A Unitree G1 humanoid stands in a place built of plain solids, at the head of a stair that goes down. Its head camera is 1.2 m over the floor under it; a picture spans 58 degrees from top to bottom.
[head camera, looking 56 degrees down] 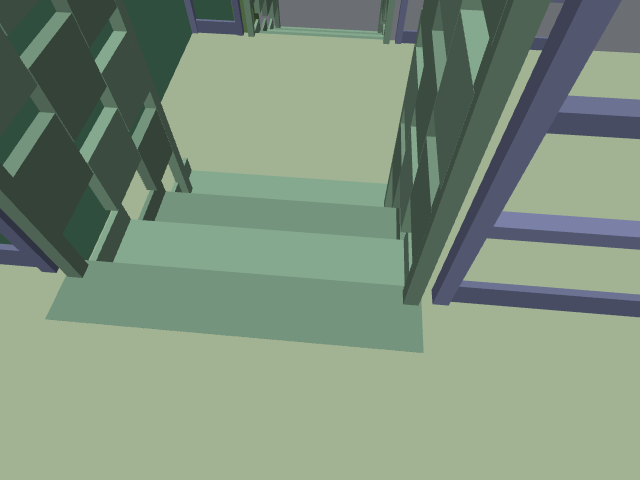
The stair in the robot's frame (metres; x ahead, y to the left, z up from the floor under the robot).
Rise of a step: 0.18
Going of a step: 0.30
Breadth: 1.12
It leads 5 degrees to the right of straight ahead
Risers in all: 4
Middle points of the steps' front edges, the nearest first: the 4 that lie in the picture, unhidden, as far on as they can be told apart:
0.68 0.24 0.00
0.98 0.21 -0.18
1.28 0.19 -0.36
1.58 0.16 -0.54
